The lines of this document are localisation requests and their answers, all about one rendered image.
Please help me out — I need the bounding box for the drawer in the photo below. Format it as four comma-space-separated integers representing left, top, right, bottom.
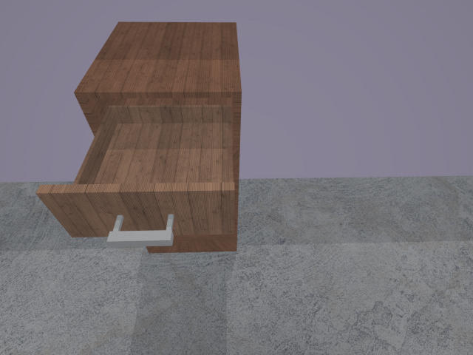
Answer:
36, 105, 235, 237

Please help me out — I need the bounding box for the handle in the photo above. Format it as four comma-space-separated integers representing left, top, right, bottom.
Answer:
107, 214, 174, 247

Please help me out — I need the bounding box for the cabinet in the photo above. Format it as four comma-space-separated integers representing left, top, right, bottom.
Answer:
74, 22, 242, 253

